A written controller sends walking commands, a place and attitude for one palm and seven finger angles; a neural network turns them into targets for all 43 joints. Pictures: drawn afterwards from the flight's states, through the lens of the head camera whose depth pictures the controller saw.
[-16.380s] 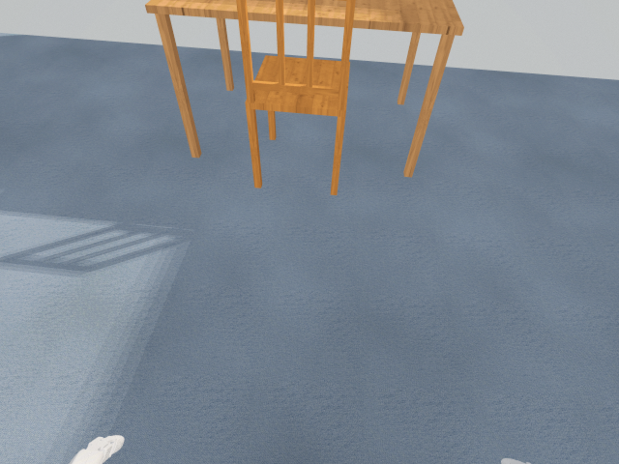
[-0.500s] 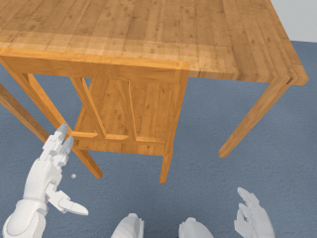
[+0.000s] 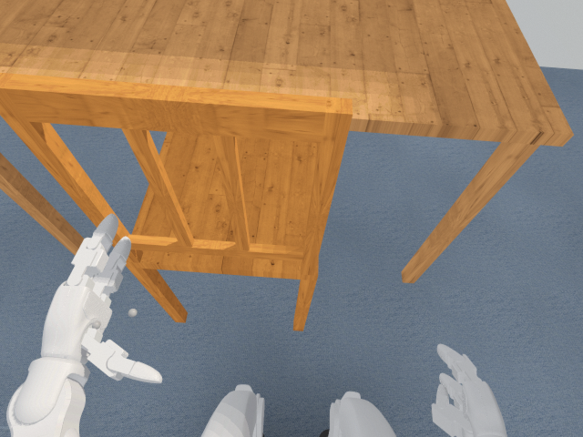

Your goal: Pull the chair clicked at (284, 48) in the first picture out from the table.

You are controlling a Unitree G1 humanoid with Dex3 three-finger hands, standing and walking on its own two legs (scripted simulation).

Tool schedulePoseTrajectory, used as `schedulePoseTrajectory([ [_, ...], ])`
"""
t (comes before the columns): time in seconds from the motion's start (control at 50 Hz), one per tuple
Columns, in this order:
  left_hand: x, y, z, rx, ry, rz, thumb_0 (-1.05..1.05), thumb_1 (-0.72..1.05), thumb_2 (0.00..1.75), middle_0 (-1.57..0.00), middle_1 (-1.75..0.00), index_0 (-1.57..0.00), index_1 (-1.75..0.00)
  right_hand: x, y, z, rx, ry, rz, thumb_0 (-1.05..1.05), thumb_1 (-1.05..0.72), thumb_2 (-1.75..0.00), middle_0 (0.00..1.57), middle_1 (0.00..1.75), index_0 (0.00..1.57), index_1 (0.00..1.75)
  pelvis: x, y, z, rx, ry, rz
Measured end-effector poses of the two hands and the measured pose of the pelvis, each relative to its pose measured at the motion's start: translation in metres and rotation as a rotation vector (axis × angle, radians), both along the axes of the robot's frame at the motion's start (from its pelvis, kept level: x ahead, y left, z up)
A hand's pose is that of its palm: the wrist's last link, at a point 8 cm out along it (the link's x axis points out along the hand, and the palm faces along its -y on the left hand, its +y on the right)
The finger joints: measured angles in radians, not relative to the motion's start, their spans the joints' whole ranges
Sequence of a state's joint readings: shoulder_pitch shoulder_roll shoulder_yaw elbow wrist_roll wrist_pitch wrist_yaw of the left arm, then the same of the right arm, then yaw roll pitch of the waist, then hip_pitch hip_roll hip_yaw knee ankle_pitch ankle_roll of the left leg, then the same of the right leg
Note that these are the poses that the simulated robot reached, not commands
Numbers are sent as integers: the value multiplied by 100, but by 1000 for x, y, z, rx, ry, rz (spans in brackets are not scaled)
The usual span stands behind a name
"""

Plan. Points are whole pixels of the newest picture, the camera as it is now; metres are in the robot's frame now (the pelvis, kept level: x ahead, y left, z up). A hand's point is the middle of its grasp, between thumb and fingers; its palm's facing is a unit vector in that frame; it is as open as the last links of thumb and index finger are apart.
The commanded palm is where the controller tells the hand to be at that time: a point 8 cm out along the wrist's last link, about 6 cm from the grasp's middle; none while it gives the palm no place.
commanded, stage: aim the fingers beside a spindle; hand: left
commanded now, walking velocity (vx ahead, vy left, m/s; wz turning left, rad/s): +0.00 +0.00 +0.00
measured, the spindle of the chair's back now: (166, 196) +0.45 +0.21 +0.01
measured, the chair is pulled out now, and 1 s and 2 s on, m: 0.00 0.00 0.00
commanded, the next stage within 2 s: none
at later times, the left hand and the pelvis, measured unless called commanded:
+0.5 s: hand (160, 298) +0.29 +0.19 +0.01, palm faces -0.06 -1.00 -0.02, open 16.9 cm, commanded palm +0.27 +0.24 +0.02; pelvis -0.01 +0.01 -0.01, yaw +0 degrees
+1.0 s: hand (170, 293) +0.30 +0.18 +0.00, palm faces -0.03 -1.00 -0.05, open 16.9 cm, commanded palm +0.28 +0.23 +0.01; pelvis +0.00 +0.00 -0.02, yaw +0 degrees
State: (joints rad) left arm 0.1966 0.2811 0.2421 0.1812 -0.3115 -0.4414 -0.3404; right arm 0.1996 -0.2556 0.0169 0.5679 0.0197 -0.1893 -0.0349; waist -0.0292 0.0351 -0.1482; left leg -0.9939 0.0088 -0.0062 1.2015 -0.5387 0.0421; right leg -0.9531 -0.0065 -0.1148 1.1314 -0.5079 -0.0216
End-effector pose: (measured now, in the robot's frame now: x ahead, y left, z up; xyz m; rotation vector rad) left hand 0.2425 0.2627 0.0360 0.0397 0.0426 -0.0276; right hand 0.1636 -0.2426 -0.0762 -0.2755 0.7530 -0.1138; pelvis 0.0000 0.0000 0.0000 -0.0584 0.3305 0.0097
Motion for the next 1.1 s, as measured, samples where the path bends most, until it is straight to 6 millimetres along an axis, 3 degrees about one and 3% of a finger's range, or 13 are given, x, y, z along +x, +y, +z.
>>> schedulePoseTrajectory([
  [0.12, 3, -8, -11, -14, 35, -25, -1, -50, 30, -6, -8, -6, -8, -3, 7, -4, 5, -1, 5, 1, -90, -89, 20, 30, 21, 30, -4, 5, -3, -1, 6, -4],
  [0.28, 10, -4, -9, 1, -25, 3, -1, -50, 30, -6, -8, -6, -8, -11, 12, -10, 0, 34, 12, 1, -90, -89, 20, 30, 21, 30, -8, 8, -8, -4, 16, -5],
  [0.44, 22, -15, -29, -18, 29, -30, -1, -50, 30, -6, -8, -6, -8, -16, 10, -18, -14, 66, 4, 1, -90, -89, 20, 30, 21, 30, -9, 12, -13, -6, 33, -5],
  [0.58, 37, -23, -21, -1, -27, -24, -1, -50, 30, -6, -8, -6, -8, -18, 10, -24, -6, 95, 0, 1, -90, -89, 20, 30, 21, 30, -7, 12, -15, -3, 46, -9],
  [0.66, 42, -24, -29, 4, 5, -16, -1, -50, 30, -6, -8, -6, -8, -17, 10, -28, 9, 112, -2, 1, -90, -89, 20, 30, 21, 30, -6, 10, -17, 1, 54, -12],
  [0.76, 39, -27, -38, -2, 47, -7, -1, -50, 30, -6, -8, -6, -8, -16, 7, -31, 16, 124, -11, 1, -90, -89, 20, 30, 21, 30, -3, 7, -18, 4, 59, -16],
  [0.92, 34, -27, -16, 32, -33, 4, -1, -50, 30, -6, -8, -6, -8, -9, 3, -31, 18, 120, 1, 1, -91, -89, 20, 30, 21, 30, -1, 1, -15, 7, 53, -10],
  [1.1, 35, -36, -42, 4, 62, -12, -1, -50, 30, -6, -8, -6, -8, -4, -7, -30, 5, 100, -7, 1, -91, -89, 20, 30, 21, 30, -3, -6, -19, 12, 57, -11],
])
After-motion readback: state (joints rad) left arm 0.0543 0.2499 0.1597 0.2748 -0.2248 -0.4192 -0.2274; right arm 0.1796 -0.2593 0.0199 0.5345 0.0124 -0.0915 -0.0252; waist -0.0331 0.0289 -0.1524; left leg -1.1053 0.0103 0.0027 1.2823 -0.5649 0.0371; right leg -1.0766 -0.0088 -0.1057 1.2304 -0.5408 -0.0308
